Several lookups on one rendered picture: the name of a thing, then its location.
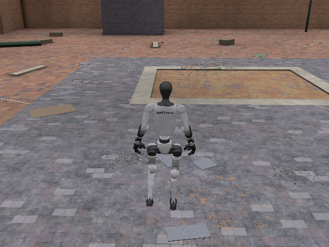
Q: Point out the robot right upper arm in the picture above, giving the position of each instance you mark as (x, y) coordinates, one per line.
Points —
(184, 118)

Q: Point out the robot left foot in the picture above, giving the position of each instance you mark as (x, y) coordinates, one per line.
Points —
(149, 202)

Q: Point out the robot left upper arm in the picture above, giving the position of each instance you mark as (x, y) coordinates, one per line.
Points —
(146, 117)

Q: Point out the robot right forearm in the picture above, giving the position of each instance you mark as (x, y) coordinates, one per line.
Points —
(189, 137)

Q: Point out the right robot hand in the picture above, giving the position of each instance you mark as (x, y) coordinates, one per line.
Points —
(188, 147)

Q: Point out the robot torso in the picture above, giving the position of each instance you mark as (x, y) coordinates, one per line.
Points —
(164, 125)

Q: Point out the robot left forearm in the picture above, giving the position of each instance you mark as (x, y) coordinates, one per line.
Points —
(139, 136)

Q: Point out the left robot hand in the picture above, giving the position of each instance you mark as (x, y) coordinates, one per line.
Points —
(140, 146)

